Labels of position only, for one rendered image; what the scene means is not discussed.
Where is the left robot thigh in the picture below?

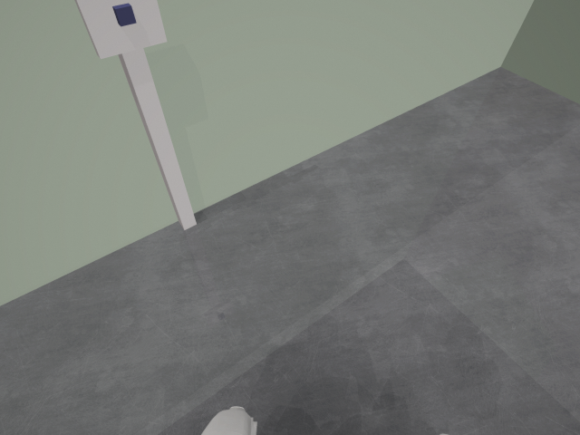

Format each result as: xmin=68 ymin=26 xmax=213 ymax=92
xmin=201 ymin=410 xmax=257 ymax=435

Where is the button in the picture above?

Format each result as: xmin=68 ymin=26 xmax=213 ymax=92
xmin=112 ymin=3 xmax=136 ymax=26

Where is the panel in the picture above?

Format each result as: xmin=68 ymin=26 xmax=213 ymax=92
xmin=74 ymin=0 xmax=197 ymax=230

